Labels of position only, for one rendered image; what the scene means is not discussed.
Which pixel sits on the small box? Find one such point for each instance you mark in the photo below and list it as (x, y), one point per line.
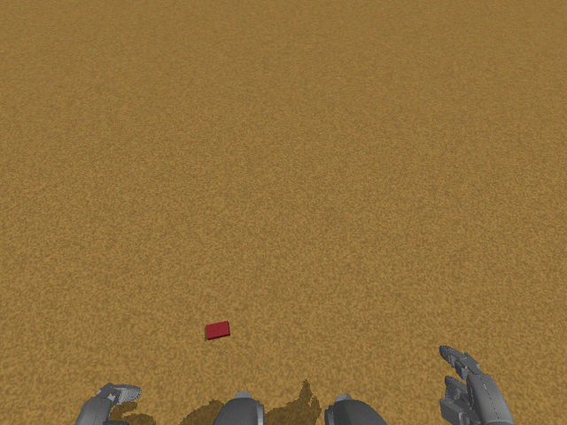
(217, 330)

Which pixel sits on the left robot hand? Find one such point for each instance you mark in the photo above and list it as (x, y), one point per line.
(96, 411)

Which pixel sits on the right robot hand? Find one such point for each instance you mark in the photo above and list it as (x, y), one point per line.
(477, 403)

